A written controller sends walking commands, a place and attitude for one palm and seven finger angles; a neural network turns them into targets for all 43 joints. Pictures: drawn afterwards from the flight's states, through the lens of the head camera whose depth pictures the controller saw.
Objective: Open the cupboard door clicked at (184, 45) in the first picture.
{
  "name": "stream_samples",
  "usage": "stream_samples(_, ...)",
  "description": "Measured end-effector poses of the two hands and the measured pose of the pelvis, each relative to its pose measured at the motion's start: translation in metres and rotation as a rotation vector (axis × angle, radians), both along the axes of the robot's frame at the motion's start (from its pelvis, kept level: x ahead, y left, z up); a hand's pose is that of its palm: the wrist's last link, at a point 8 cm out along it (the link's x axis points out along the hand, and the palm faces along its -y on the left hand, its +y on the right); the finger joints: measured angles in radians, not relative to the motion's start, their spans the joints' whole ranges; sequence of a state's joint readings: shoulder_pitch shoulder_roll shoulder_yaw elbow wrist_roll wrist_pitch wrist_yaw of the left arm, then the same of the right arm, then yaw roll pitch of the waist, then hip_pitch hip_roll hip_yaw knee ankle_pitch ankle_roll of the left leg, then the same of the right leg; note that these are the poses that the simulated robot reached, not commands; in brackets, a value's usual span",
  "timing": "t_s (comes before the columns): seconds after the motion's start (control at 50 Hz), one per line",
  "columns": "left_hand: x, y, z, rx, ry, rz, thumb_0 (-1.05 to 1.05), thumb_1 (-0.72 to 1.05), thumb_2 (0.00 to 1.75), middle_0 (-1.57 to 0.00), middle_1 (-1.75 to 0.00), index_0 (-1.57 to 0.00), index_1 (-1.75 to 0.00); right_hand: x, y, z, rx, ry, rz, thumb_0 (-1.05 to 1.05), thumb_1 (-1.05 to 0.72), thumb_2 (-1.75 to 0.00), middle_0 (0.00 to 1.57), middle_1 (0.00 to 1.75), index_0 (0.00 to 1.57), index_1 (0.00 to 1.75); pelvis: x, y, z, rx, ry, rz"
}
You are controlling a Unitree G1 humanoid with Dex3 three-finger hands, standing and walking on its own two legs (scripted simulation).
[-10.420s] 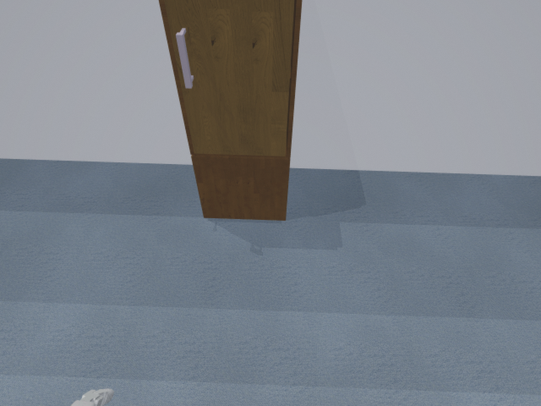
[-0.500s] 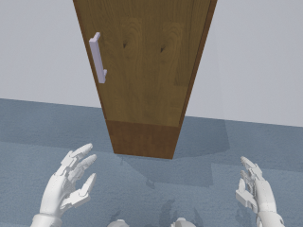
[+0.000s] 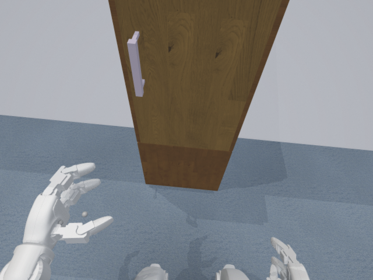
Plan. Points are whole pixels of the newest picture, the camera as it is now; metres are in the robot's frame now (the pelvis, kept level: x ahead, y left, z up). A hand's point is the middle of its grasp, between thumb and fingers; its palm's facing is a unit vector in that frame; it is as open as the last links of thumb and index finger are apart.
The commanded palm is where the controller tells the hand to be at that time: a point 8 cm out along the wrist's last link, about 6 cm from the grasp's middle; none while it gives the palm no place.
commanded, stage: raise the hand with hooked fingers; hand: left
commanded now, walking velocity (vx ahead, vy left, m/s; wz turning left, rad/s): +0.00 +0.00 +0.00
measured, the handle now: (138, 66) +0.61 +0.17 +0.11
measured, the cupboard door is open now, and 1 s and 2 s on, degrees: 0 0 0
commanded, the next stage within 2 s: move the hooked fingers beside the handle in 1.22 s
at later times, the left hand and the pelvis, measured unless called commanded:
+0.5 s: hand (67, 176) +0.28 +0.24 +0.10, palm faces +0.02 -1.00 -0.08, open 13.8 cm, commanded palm +0.25 +0.29 +0.11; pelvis +0.02 -0.02 +0.02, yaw +1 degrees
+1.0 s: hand (74, 157) +0.31 +0.23 +0.11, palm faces +0.00 -1.00 -0.02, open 13.9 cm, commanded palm +0.28 +0.28 +0.12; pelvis +0.02 -0.04 +0.03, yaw +0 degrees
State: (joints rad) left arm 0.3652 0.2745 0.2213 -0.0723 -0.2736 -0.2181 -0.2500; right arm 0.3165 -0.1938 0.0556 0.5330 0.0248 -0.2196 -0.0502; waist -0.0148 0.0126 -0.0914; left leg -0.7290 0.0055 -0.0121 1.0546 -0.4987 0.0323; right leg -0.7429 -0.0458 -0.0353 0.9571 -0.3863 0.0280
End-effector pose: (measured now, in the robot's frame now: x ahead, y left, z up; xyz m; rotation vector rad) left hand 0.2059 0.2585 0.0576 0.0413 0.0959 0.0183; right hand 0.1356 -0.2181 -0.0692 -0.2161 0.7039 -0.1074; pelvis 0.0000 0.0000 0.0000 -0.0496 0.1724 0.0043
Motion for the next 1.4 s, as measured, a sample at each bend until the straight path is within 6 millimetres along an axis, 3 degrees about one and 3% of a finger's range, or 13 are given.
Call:
stream_samples(0.08, 0.002, 0.012, 0.013, 0.046, -0.089, 0.027, 0.0, -0.01, 0.5, -0.27, -0.89, -0.27, -0.89, 0.003, -0.016, 0.005, -0.059, 0.006, 0.023, 0.02, -0.9, -0.89, 0.2, 0.3, 0.2, 0.3, 0.002, 0.001, 0.001, -0.006, 0.001, 0.012)
stream_samples(0.2, 0.02, 0.012, 0.008, 0.032, -0.052, -0.061, 0.0, -0.16, 0.44, -0.28, -0.98, -0.28, -0.98, 0.022, -0.031, 0.018, -0.097, -0.045, 0.011, 0.02, -0.9, -0.89, 0.2, 0.3, 0.2, 0.3, 0.007, -0.001, 0.003, -0.008, -0.005, 0.013)
stream_samples(0.32, 0.032, 0.021, 0.029, 0.029, -0.084, -0.029, -0.01, -0.3, 0.38, -0.29, -1.07, -0.29, -1.07, 0.043, -0.029, 0.035, -0.081, -0.116, 0.018, 0.02, -0.91, -0.89, 0.2, 0.3, 0.2, 0.3, 0.015, -0.007, 0.012, -0.005, -0.027, 0.012)
stream_samples(0.4, 0.039, 0.03, 0.046, 0.045, -0.124, 0.016, -0.01, -0.38, 0.35, -0.3, -1.13, -0.3, -1.13, 0.052, -0.026, 0.035, -0.054, -0.121, 0.049, 0.01, -0.91, -0.89, 0.2, 0.3, 0.2, 0.3, 0.018, -0.013, 0.016, -0.002, -0.037, 0.019)
stream_samples(0.46, 0.045, 0.033, 0.048, 0.044, -0.092, 0.014, -0.01, -0.43, 0.33, -0.3, -1.16, -0.3, -1.16, 0.055, -0.025, 0.032, -0.037, -0.106, 0.063, 0.01, -0.91, -0.89, 0.2, 0.3, 0.2, 0.3, 0.019, -0.017, 0.018, 0.002, -0.04, 0.022)
stream_samples(0.56, 0.056, 0.033, 0.046, 0.022, -0.029, -0.011, -0.01, -0.47, 0.31, -0.3, -1.18, -0.3, -1.19, 0.053, -0.032, 0.027, -0.028, -0.074, 0.054, 0.01, -0.9, -0.89, 0.2, 0.3, 0.2, 0.3, 0.02, -0.024, 0.022, 0.009, -0.046, 0.02)
stream_samples(0.74, 0.078, 0.04, 0.072, 0.008, -0.117, 0.011, -0.01, -0.49, 0.3, -0.31, -1.2, -0.3, -1.2, 0.035, -0.059, 0.025, -0.058, -0.013, 0.012, 0.01, -0.9, -0.89, 0.2, 0.3, 0.2, 0.3, 0.022, -0.036, 0.028, 0.019, -0.056, 0.014)
stream_samples(0.92, 0.085, 0.025, 0.059, -0.02, -0.048, -0.05, -0.01, -0.49, 0.3, -0.3, -1.2, -0.3, -1.2, 0.019, -0.079, 0.03, -0.079, 0.005, -0.037, 0.01, -0.91, -0.89, 0.2, 0.3, 0.2, 0.3, 0.02, -0.038, 0.031, 0.03, -0.052, -0.008)
stream_samples(1.16, 0.078, 0.034, 0.066, -0.001, -0.096, -0.015, -0.01, -0.49, 0.3, -0.3, -1.2, -0.3, -1.2, 0.019, -0.061, 0.031, -0.059, -0.007, -0.025, 0.01, -0.91, -0.89, 0.2, 0.3, 0.2, 0.3, 0.017, -0.033, 0.032, 0.026, -0.069, -0.004)
stream_samples(1.4, 0.079, 0.046, 0.06, -0.019, -0.086, -0.013, -0.01, -0.5, 0.3, -0.3, -1.2, -0.3, -1.2, 0.028, -0.044, 0.032, -0.06, -0.023, 0.013, 0.01, -0.9, -0.89, 0.2, 0.3, 0.2, 0.3, 0.014, -0.024, 0.031, 0.022, -0.065, 0.002)
